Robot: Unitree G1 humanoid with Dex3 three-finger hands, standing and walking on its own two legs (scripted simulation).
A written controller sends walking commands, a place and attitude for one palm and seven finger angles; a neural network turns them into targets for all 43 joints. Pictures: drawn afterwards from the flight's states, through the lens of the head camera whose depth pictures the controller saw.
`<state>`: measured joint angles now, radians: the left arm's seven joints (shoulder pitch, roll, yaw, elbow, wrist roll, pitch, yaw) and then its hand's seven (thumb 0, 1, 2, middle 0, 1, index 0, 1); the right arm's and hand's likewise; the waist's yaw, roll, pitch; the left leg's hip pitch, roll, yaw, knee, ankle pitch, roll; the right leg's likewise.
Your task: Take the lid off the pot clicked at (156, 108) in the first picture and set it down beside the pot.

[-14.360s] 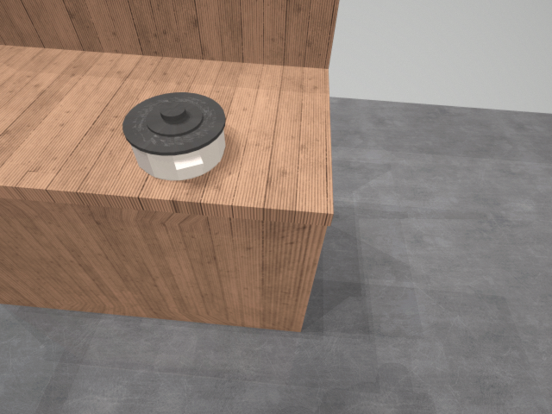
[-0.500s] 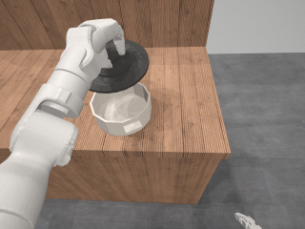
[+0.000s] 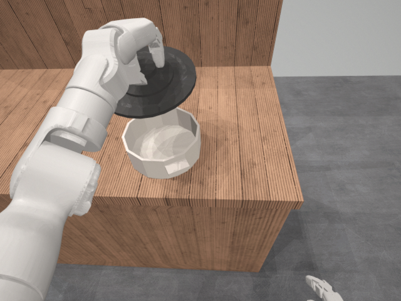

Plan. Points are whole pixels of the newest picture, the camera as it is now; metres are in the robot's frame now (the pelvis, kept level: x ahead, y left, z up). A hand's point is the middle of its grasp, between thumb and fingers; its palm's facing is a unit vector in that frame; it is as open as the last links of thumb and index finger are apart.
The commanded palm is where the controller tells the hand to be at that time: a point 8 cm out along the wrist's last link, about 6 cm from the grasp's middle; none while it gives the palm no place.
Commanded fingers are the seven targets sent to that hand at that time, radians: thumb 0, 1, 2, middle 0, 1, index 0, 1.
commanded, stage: move the lid sideways beside the pot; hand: left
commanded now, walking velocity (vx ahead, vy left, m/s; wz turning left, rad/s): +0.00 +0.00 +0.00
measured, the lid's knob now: (143, 69) +0.51 +0.10 +0.22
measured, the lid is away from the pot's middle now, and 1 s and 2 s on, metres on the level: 0.01 0.14 0.24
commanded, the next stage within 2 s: lower the lid onto the table in 1.94 s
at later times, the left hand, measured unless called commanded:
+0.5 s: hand (105, 72) +0.48 +0.17 +0.23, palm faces -0.24 -0.03 -0.97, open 7.9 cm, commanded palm +0.47 +0.17 +0.31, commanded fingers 0.00 0.62 1.01 -0.79 -1.04 -0.81 -1.05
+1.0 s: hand (73, 76) +0.48 +0.23 +0.23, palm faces -0.29 -0.05 -0.96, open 7.9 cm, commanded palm +0.47 +0.23 +0.31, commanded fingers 0.00 0.62 1.01 -0.79 -1.04 -0.81 -1.05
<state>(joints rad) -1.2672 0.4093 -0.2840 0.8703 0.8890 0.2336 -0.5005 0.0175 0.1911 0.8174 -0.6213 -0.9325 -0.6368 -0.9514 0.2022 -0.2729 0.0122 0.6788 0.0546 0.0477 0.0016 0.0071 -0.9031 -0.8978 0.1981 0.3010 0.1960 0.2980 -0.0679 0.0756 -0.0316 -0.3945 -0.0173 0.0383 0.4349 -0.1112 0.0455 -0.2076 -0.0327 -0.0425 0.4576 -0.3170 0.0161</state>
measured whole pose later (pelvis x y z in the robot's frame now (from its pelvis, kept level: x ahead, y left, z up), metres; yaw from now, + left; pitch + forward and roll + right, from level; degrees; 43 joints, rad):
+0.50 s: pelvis +0.00 +0.00 +0.00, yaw +1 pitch +4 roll -1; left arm -1.23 0.53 -0.27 0.84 0.91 0.19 -0.53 0.02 0.19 0.82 -0.62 -0.93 -0.64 -0.95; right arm 0.21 -0.29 0.00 0.67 0.07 0.08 0.00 0.01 -0.90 -0.90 0.20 0.30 0.20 0.30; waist -0.07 0.07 -0.01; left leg -0.41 -0.01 0.03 0.45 -0.12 0.05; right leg -0.21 -0.03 -0.05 0.45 -0.31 0.02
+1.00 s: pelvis +0.00 +0.00 +0.00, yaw +0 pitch +5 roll -1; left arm -1.22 0.67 -0.21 0.88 0.93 0.14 -0.58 0.02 0.19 0.81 -0.62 -0.94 -0.63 -0.95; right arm 0.23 -0.30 0.00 0.68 0.08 0.13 -0.01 0.01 -0.90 -0.90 0.20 0.30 0.20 0.30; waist -0.07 0.05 -0.01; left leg -0.44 -0.01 0.02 0.47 -0.13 0.05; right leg -0.22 -0.02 -0.05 0.44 -0.31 0.02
